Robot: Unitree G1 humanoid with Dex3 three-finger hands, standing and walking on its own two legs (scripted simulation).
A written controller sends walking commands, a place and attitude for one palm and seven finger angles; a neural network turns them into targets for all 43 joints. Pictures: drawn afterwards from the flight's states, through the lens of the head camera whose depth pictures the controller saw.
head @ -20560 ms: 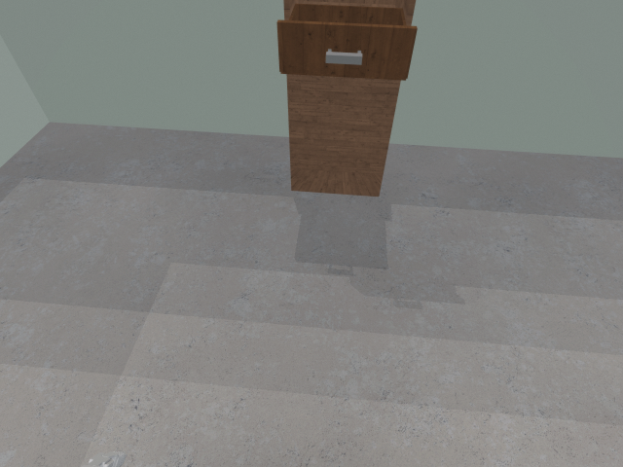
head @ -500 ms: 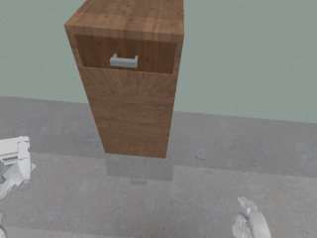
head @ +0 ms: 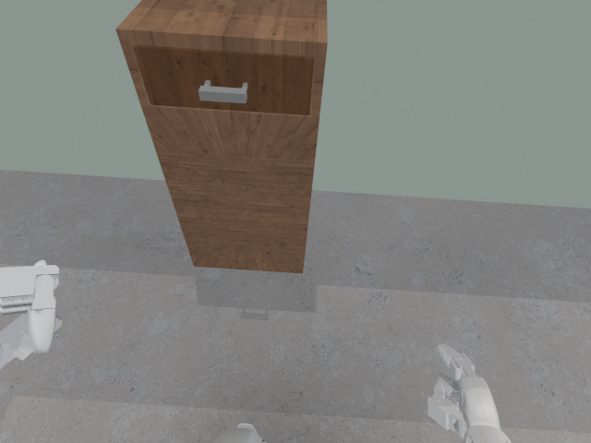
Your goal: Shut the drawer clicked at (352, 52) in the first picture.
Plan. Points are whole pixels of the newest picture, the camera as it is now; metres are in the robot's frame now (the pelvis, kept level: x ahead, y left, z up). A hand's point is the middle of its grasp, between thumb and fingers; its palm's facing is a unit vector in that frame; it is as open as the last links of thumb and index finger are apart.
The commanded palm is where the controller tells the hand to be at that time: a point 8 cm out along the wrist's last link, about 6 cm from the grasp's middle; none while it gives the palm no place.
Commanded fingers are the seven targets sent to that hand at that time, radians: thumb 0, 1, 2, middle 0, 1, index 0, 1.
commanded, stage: step back with the hand held close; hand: left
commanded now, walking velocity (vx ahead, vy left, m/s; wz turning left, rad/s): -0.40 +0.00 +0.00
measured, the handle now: (224, 89) +0.80 +0.20 +0.04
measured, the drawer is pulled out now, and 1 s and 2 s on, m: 0.00 0.00 0.00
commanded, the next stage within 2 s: stop stepping back and stand still in 0.10 s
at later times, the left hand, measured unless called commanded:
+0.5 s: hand out of the picture +0.06 +0.25 +0.19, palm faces +0.42 -0.80 -0.43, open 3.2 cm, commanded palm +0.01 +0.28 +0.19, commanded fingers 0.00 0.90 0.90 -1.40 -1.60 -1.40 -1.60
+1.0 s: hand out of the picture +0.04 +0.26 +0.17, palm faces +0.43 -0.82 -0.39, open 3.2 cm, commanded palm none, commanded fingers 0.00 0.90 0.90 -1.40 -1.60 -1.40 -1.60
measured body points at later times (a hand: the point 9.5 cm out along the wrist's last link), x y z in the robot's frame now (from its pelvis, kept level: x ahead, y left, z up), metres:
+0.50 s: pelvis -0.12 +0.00 +0.01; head -0.15 +0.01 +0.46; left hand +0.04 +0.29 +0.22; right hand +0.02 -0.23 -0.08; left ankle -0.10 +0.12 -0.69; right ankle -0.07 -0.11 -0.73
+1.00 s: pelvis -0.15 +0.01 +0.00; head -0.17 +0.03 +0.45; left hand +0.01 +0.30 +0.19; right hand -0.01 -0.23 -0.08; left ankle -0.13 +0.12 -0.72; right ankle -0.13 -0.10 -0.73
